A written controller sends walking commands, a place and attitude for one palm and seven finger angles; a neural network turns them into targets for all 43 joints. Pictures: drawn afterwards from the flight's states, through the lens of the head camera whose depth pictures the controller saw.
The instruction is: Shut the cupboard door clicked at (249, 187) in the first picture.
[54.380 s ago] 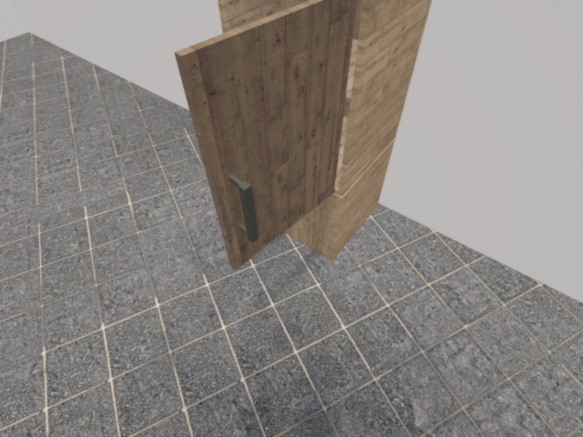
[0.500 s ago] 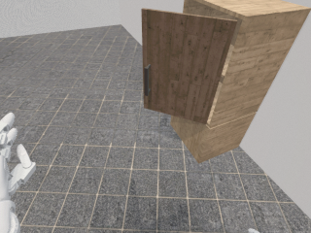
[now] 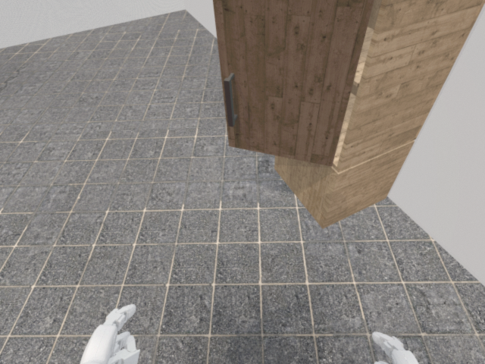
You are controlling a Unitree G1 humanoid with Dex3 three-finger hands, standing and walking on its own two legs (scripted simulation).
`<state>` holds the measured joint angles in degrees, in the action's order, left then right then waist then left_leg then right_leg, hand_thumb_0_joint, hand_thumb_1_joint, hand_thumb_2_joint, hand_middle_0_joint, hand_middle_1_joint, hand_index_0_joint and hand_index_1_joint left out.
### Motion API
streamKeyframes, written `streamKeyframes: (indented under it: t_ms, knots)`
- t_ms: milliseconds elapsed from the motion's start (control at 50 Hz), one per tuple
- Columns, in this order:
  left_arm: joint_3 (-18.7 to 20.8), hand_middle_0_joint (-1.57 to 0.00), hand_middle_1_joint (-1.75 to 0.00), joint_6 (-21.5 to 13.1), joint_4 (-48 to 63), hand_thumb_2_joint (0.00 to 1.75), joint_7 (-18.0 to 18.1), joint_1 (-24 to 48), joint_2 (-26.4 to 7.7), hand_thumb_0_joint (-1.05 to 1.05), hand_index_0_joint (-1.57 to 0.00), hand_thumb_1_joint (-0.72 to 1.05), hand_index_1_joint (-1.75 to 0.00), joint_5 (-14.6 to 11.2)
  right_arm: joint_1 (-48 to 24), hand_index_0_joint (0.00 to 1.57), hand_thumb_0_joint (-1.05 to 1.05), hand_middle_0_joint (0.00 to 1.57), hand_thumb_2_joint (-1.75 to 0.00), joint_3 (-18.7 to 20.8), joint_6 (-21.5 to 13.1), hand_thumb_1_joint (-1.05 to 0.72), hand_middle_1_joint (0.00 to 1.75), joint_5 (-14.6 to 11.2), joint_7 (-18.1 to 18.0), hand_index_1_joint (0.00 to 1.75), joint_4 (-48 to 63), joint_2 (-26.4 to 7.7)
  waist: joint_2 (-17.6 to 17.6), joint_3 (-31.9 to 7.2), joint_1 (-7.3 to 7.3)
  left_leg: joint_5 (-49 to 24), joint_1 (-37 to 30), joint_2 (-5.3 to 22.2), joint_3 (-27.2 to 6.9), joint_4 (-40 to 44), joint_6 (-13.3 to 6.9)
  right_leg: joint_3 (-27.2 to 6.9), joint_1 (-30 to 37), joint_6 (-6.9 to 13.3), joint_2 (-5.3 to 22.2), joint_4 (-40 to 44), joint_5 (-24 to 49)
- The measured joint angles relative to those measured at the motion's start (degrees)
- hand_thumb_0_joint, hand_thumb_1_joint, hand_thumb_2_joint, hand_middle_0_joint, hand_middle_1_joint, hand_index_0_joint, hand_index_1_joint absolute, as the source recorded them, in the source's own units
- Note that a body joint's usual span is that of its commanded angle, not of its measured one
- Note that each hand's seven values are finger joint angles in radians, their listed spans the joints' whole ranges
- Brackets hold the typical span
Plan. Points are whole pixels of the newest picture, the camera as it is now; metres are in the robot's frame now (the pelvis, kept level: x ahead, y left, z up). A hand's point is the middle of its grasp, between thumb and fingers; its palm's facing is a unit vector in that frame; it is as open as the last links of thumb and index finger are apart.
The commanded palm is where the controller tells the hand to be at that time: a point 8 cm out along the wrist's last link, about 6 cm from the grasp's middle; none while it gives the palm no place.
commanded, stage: let the arm hang, fingers relaxed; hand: left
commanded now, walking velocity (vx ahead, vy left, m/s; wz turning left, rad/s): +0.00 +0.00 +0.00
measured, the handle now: (231, 100) +0.93 +0.08 -0.09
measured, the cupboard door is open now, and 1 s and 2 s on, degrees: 45 45 45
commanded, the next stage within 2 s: look to check the result in 0.90 s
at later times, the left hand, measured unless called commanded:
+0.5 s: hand out of the picture -0.04 +0.24 -0.15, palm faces +0.00 -0.96 -0.27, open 7.3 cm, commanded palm none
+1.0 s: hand out of the picture +0.02 +0.23 -0.15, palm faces -0.04 -0.97 -0.23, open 7.3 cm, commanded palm none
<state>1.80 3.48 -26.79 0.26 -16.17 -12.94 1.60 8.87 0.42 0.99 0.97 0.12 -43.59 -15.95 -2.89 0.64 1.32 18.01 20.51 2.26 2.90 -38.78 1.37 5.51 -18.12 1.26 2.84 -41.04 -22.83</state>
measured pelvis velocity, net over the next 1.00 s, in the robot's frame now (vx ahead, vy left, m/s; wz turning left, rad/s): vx -0.01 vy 0.03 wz -0.04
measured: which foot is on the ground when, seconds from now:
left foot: down 0.00-1.00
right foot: down 0.00-1.00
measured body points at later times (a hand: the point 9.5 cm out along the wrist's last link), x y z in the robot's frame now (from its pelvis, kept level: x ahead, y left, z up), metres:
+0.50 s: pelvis -0.03 +0.03 +0.02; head -0.02 +0.03 +0.47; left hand -0.04 +0.29 -0.13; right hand -0.03 -0.20 -0.14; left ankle +0.02 +0.13 -0.72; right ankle -0.01 -0.10 -0.72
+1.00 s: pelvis -0.01 +0.03 +0.02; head +0.00 +0.03 +0.47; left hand +0.02 +0.28 -0.13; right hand +0.00 -0.22 -0.13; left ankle +0.02 +0.13 -0.72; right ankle -0.01 -0.10 -0.72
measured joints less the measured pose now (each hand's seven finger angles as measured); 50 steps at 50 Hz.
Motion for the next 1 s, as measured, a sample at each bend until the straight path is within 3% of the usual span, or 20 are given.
streamKeyframes:
  t_ms: [60,80,140,240,440,780,1000]
  knots:
    - [-3.0,-0.2,-0.3,0.7,-10.6,0.9,-0.3,-0.4,3.3,0.01,-0.2,0.91,-0.3,0.0,1.2,0.2,0.01,0.2,-0.9,-0.6,1.2,-0.91,0.3,0.5,0.0,0.3,-2.1,1.9,4.6,2.5,0.31,-1.1,-1.2,-0.5,-0.1,1.3,-0.1,0.2,1.0,-0.1,0.4,0.6,0.7]
    - [-1.9,-0.2,-0.3,0.2,-12.8,0.9,0.4,-0.6,4.1,-0.01,-0.2,0.94,-0.3,-1.0,1.9,0.2,0.01,0.2,-0.9,-0.8,1.4,-0.91,0.3,0.6,-0.1,0.3,-3.0,2.6,5.8,3.0,0.2,-1.7,-1.4,-0.3,-0.4,1.9,-0.1,0.5,1.5,-0.2,0.2,1.6,1.4]
    - [0.2,-0.21,-0.3,-1.1,-17.1,0.9,1.3,0.6,2.3,-0.06,-0.21,1.01,-0.31,-1.0,4.1,0.2,0.01,0.2,-0.9,-1.1,1.9,-0.91,0.3,0.8,-0.2,0.3,-6.5,4.2,7.2,3.8,-1.19,-3.4,-1.6,0.6,-1.7,3.9,-0.1,1.8,3.2,0.0,-1.1,6.2,4.3]
    - [0.1,-0.21,-0.3,-1.4,-25.1,0.9,0.6,-0.8,0.2,-0.05,-0.21,0.99,-0.3,-0.3,6.2,0.2,0.01,0.2,-0.9,-0.4,2.4,-0.91,0.3,0.8,-0.6,0.3,-10.7,5.1,5.3,2.8,-1.39,-5.3,-2.6,1.4,-1.6,6.9,-0.6,1.8,5.5,-0.3,-2.2,12.4,8.3]
    - [0.0,-0.2,-0.3,-1.9,-34.3,0.9,0.5,-3.1,-0.5,0.0,-0.2,0.93,-0.3,-0.2,8.1,0.2,0.01,0.2,-0.9,0.0,1.2,-0.91,0.3,0.2,-0.6,0.3,-15.6,5.9,1.7,1.6,-1.29,-7.8,-5.2,-0.2,1.2,11.8,-2.4,-0.7,6.7,-1.8,-0.8,16.1,11.1]
    - [-0.6,-0.2,-0.3,-3.2,-37.0,0.9,0.6,0.6,2.0,0.0,-0.2,0.91,-0.3,0.0,6.8,0.2,0.0,0.2,-0.9,0.8,-0.1,-0.91,0.3,0.0,-0.8,0.3,-19.4,4.9,3.0,0.8,-0.92,-8.6,-7.0,-1.3,3.1,14.5,-3.2,-2.6,6.7,-2.7,0.2,16.5,11.3]
    - [-0.5,-0.2,-0.3,-3.8,-37.6,0.9,0.5,3.0,0.8,0.0,-0.2,0.91,-0.3,-0.2,4.5,0.2,0.0,0.2,-0.9,0.8,-0.6,-0.91,0.3,-0.1,-0.8,0.3,-19.7,3.4,2.9,1.6,-0.76,-8.4,-8.4,-1.0,2.9,15.7,-2.6,-2.3,8.1,-2.4,-0.1,17.7,11.0]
